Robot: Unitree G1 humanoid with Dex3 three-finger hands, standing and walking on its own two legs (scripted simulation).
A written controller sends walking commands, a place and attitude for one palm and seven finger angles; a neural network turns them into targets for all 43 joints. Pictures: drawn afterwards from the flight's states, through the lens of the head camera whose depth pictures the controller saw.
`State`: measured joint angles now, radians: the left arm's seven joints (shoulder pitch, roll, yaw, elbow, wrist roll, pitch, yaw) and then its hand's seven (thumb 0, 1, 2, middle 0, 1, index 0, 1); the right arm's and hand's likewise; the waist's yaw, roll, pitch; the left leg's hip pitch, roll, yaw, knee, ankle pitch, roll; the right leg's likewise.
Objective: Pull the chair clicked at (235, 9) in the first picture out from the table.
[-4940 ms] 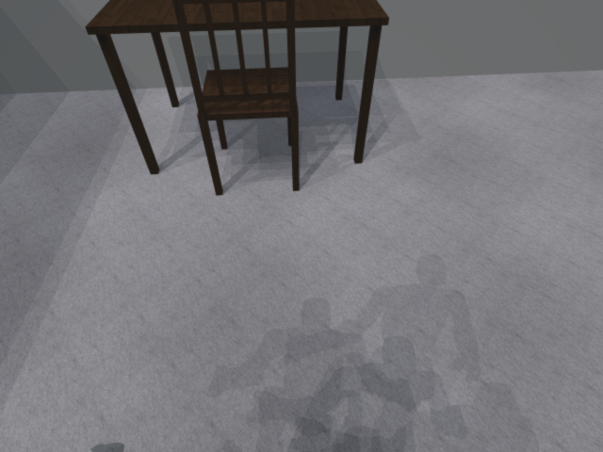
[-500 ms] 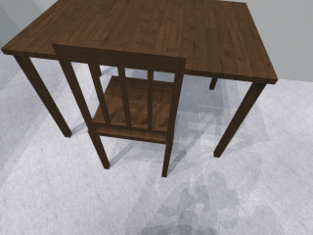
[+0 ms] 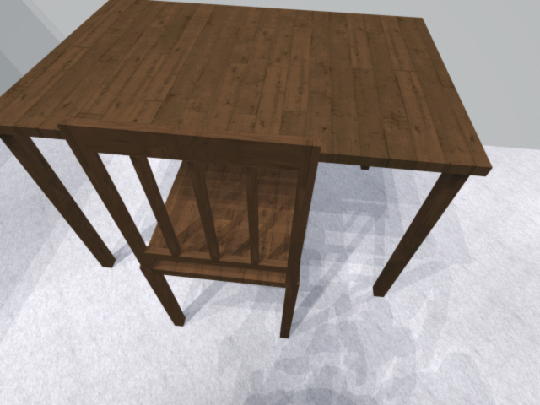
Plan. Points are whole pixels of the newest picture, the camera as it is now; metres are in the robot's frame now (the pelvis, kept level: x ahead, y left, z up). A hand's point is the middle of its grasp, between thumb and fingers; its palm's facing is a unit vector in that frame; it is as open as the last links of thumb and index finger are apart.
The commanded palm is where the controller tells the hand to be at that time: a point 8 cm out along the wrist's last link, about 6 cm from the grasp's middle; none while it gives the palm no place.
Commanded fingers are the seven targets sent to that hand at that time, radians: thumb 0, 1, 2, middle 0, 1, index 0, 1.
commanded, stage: come to a stop and stand still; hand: left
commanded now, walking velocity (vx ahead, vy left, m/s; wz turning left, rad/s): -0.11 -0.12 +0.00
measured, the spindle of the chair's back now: (206, 216) +0.46 +0.16 -0.06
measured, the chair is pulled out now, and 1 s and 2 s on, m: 0.00 0.00 0.00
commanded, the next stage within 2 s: look again from close up in 1.18 s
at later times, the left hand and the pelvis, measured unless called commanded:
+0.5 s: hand out of the picture -0.01 +0.15 -0.16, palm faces +0.01 -0.98 -0.22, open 7.4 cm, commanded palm none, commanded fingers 0.00 0.90 0.90 -0.20 -0.30 -0.20 -0.30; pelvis -0.03 -0.03 +0.01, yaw -1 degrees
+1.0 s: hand out of the picture -0.01 +0.14 -0.17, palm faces +0.05 -0.98 -0.17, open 7.3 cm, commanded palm none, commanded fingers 0.00 0.90 0.90 -0.20 -0.30 -0.20 -0.30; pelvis +0.01 -0.01 +0.01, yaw +0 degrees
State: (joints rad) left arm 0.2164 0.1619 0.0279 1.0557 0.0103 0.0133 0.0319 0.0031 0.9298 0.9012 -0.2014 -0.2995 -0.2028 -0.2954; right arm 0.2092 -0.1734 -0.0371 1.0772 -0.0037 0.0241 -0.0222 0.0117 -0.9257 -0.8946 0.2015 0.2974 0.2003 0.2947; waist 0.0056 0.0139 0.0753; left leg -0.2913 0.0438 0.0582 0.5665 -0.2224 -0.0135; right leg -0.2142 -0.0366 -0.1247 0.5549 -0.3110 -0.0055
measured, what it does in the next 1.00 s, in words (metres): steps on the spot: right foot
